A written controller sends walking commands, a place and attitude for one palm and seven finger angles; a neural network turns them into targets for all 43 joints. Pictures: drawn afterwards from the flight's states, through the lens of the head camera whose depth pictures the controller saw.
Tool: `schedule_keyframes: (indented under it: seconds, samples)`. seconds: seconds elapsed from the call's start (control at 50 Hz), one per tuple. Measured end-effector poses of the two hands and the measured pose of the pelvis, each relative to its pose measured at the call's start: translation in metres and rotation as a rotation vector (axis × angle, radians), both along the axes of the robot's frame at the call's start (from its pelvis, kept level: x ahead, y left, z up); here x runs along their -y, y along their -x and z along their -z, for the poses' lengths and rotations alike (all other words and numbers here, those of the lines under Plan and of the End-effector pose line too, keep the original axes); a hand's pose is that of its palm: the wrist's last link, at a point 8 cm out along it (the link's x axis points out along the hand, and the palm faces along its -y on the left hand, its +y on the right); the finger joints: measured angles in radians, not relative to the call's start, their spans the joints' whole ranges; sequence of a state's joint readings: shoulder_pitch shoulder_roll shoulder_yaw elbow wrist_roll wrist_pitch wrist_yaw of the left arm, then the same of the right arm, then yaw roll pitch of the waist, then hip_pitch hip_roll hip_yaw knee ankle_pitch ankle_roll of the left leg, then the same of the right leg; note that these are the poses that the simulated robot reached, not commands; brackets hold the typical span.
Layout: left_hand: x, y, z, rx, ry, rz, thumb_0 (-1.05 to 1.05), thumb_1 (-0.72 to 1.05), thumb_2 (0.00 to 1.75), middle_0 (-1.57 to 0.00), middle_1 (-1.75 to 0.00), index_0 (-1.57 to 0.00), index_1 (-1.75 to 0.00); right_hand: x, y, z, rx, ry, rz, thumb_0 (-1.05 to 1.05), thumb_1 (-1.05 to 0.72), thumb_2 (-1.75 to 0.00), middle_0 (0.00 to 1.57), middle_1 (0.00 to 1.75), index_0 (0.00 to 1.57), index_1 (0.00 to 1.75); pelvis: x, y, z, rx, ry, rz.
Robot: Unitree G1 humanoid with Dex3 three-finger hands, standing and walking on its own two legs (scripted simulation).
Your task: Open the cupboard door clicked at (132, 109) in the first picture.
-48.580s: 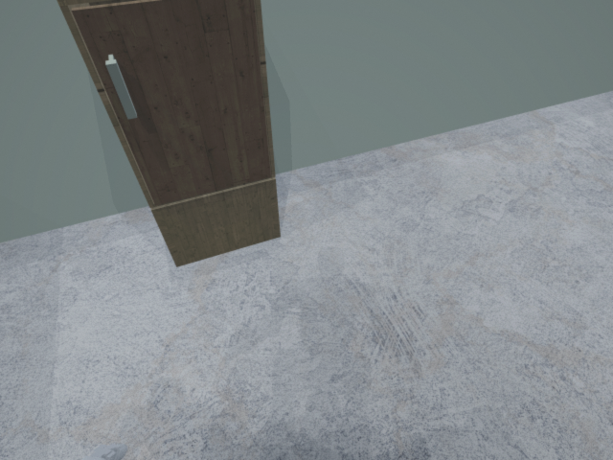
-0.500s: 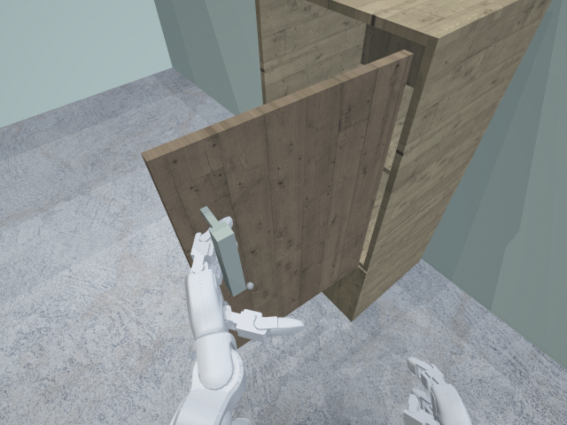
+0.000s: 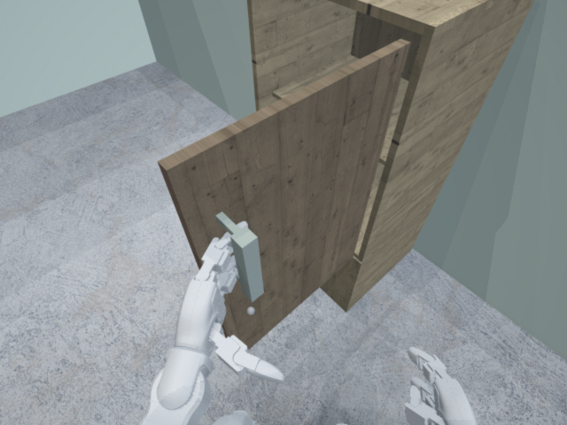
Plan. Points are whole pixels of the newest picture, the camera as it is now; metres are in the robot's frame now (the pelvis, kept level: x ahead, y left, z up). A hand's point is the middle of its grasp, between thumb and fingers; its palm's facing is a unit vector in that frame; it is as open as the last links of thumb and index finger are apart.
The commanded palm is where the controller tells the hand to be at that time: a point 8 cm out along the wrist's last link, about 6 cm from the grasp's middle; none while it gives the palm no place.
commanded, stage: slide the hand sideways off the handle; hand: left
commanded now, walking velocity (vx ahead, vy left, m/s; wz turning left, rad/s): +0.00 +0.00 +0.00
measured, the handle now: (239, 257) +0.32 +0.08 +0.08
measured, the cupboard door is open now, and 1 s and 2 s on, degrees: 91 88 88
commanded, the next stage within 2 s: draw the hand back to the body in 0.74 s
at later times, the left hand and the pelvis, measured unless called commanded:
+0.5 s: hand (212, 334) +0.22 +0.10 +0.07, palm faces -0.08 -1.00 -0.03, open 16.1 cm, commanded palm +0.20 +0.17 +0.07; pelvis +0.02 -0.01 -0.01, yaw +0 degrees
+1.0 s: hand (172, 347) +0.20 +0.14 +0.08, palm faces -0.07 -1.00 -0.05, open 16.3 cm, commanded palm +0.18 +0.20 +0.10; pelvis +0.01 +0.00 -0.01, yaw +1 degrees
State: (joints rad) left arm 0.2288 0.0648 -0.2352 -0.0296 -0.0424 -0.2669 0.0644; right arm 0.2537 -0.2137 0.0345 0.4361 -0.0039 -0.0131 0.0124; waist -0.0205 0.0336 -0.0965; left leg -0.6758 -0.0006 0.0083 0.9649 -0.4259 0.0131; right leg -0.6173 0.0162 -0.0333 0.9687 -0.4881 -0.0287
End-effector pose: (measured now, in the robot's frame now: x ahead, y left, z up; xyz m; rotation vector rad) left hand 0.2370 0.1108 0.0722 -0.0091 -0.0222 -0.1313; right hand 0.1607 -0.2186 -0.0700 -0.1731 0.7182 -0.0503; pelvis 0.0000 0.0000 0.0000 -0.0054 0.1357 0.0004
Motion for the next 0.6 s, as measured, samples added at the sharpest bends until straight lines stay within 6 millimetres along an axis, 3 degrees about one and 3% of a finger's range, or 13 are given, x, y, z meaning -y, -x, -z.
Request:
schedule_keyframes:
  seconds: [0.3, 0.6]
  samples:
    - [-0.026, 0.018, 0.0, -0.021, -0.024, -0.038, -0.02, -0.5, 0.3, -0.2, -0.32, -0.19, -0.33, 0.0, -0.013, 0.004, 0.008, 0.0, -0.006, 0.01, -0.9, -0.9, 0.2, 0.3, 0.2, 0.3, 0.001, -0.009, 0.005, -0.024, 0.005, -0.004]
    - [-0.055, 0.037, 0.001, -0.051, -0.051, -0.062, -0.02, -0.5, 0.3, -0.2, -0.32, -0.2, -0.33, 0.015, -0.023, 0.004, 0.027, 0.02, 0.019, 0.01, -0.9, -0.9, 0.2, 0.3, 0.2, 0.3, 0.01, -0.018, 0.008, -0.044, 0.006, -0.011]
